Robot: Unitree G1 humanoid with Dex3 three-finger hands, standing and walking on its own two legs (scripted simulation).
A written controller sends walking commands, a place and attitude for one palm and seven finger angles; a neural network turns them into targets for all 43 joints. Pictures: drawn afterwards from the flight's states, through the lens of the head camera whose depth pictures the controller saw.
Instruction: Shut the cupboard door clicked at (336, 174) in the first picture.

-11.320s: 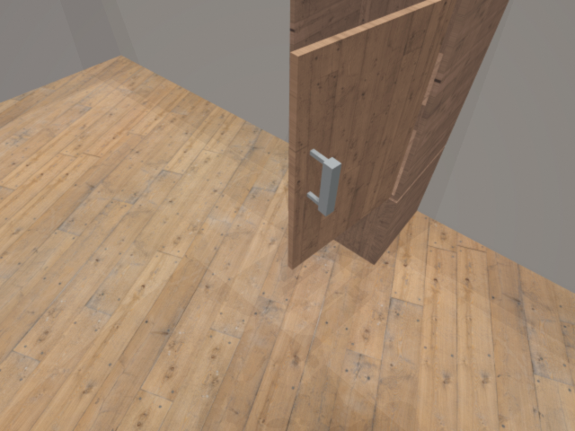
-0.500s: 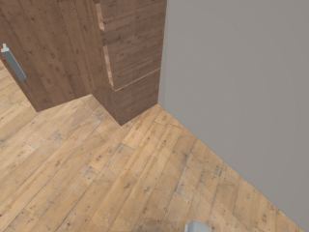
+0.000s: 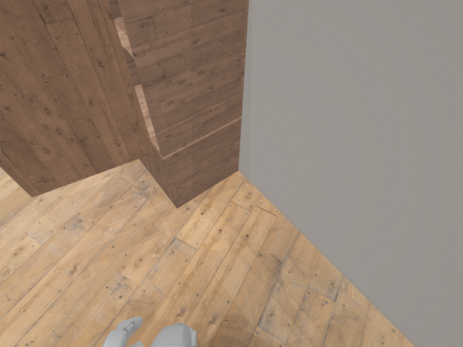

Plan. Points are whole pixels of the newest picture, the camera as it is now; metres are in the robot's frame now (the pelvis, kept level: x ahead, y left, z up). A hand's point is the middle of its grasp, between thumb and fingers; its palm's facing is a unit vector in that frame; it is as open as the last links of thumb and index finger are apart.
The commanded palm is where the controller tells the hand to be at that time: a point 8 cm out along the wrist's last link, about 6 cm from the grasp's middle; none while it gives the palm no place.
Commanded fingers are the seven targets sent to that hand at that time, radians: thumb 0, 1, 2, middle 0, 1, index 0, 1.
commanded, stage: turn to face it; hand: left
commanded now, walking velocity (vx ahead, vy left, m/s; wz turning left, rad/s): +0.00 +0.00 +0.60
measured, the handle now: out of the picture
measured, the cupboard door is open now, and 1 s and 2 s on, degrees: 80 80 80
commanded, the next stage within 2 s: take the last steps up to it in 0.82 s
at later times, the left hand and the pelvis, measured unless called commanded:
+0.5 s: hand out of the picture +0.08 +0.27 -0.17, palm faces +0.25 -0.93 -0.26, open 7.4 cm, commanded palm none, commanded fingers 0.00 0.90 0.90 -0.20 -0.30 -0.20 -0.30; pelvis +0.06 +0.04 +0.00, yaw +13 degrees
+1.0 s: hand out of the picture +0.04 +0.17 -0.15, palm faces +0.45 -0.86 -0.25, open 7.3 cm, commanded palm none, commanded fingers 0.00 0.90 0.90 -0.20 -0.30 -0.20 -0.30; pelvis +0.08 -0.02 +0.01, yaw +26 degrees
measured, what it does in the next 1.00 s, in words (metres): steps on the spot, turning left: left foot, then right foot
